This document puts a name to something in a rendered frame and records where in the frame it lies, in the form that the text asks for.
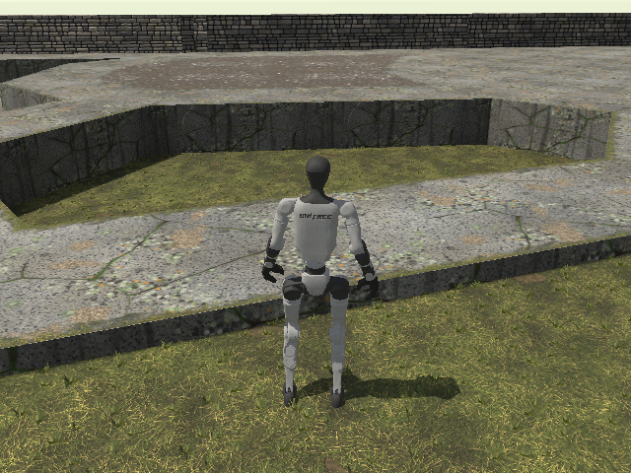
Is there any robot left thigh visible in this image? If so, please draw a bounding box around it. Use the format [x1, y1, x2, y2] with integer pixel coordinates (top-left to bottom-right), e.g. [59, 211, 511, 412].
[282, 275, 303, 343]

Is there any left robot hand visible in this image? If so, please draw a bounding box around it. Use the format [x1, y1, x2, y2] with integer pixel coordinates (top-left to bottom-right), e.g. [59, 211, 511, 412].
[261, 264, 284, 283]

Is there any right robot hand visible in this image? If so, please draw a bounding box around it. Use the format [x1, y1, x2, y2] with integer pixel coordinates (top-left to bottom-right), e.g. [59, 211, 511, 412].
[356, 276, 379, 301]

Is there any right robot shin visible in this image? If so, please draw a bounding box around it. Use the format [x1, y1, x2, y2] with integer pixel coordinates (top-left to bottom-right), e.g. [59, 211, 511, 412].
[331, 327, 345, 394]

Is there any right robot forearm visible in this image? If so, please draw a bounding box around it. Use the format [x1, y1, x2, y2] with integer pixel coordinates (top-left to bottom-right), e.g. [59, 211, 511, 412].
[355, 240, 376, 281]

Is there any left robot upper arm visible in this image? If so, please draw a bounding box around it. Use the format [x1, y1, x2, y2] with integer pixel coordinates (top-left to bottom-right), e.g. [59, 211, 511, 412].
[269, 198, 297, 250]

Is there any left robot forearm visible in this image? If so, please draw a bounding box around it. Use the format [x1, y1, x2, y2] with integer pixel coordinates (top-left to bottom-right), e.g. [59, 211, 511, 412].
[263, 236, 280, 268]

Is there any right robot upper arm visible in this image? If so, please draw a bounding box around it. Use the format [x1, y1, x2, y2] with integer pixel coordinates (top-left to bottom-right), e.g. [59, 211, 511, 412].
[337, 200, 365, 255]

